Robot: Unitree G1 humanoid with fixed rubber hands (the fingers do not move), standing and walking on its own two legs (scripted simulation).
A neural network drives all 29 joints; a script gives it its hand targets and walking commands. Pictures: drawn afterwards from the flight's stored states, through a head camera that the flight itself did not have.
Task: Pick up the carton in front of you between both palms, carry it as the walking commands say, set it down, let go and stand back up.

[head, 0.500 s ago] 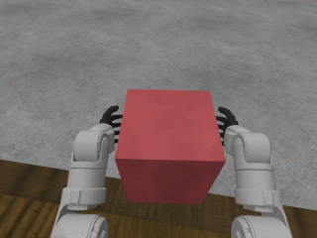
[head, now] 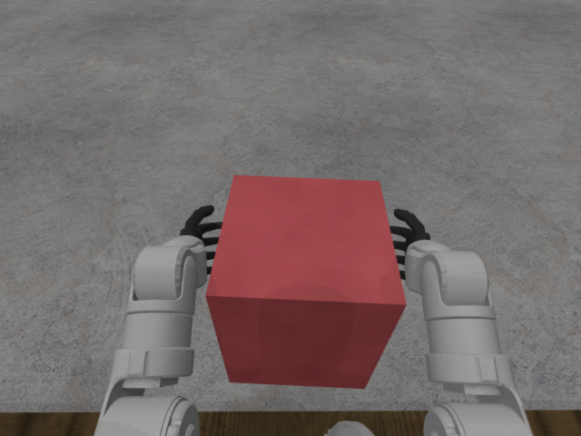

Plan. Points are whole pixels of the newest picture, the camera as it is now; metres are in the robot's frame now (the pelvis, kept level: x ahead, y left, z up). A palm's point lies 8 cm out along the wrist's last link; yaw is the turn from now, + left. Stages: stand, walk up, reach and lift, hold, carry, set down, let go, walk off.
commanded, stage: carry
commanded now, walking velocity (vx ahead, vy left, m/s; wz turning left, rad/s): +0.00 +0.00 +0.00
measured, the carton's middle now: (301, 285) +0.34 -0.03 +0.02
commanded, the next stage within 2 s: none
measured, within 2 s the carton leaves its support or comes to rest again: neither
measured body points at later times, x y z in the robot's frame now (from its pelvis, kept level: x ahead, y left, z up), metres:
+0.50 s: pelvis +0.36 -0.05 -0.12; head +0.40 -0.05 +0.33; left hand +0.70 +0.14 -0.05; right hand +0.73 -0.16 -0.06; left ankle +0.45 +0.10 -0.77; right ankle +0.30 -0.10 -0.82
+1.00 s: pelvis +0.64 -0.03 -0.21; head +0.71 -0.04 +0.23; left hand +1.00 +0.11 -0.15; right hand +1.00 -0.20 -0.15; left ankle +0.65 +0.03 -0.93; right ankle +0.70 -0.14 -0.94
